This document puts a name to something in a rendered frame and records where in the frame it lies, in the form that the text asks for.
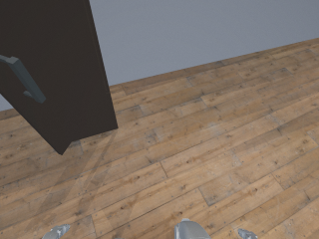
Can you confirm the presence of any cupboard door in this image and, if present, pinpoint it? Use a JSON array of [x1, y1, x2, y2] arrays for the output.
[[0, 0, 107, 155]]

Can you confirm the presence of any handle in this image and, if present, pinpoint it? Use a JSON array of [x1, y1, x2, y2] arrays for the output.
[[0, 55, 46, 104]]

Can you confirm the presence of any right robot hand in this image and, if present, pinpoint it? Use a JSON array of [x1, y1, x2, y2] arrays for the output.
[[237, 228, 258, 239]]

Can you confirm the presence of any right robot thigh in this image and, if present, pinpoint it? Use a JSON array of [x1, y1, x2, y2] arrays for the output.
[[174, 220, 211, 239]]

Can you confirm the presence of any left robot hand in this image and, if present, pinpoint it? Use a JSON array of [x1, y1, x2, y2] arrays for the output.
[[42, 224, 70, 239]]

